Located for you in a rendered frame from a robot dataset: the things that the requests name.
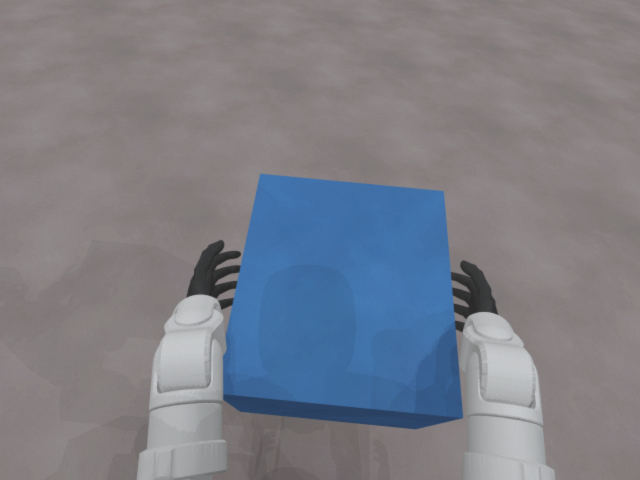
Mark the right robot forearm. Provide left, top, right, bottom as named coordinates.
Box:
left=458, top=312, right=556, bottom=480

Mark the left robot forearm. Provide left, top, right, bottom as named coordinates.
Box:
left=137, top=295, right=227, bottom=480

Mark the carton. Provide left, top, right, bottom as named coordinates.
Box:
left=223, top=174, right=463, bottom=429

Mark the left robot hand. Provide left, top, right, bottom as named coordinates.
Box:
left=186, top=240, right=241, bottom=310

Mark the right robot hand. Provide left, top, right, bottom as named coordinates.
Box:
left=451, top=260, right=498, bottom=333

